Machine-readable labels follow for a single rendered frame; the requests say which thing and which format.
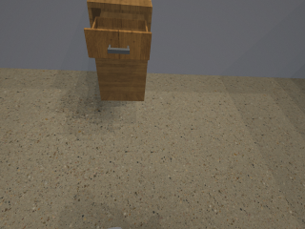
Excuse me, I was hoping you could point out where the drawer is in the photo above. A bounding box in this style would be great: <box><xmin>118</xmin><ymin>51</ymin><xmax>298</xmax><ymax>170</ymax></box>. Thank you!
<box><xmin>84</xmin><ymin>16</ymin><xmax>152</xmax><ymax>61</ymax></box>

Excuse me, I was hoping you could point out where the handle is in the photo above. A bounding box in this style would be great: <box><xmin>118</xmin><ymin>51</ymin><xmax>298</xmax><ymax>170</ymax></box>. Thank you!
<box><xmin>108</xmin><ymin>44</ymin><xmax>130</xmax><ymax>54</ymax></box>

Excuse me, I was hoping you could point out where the cabinet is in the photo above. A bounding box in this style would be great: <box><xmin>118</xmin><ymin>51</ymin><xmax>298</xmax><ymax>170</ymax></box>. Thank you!
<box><xmin>87</xmin><ymin>0</ymin><xmax>153</xmax><ymax>101</ymax></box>

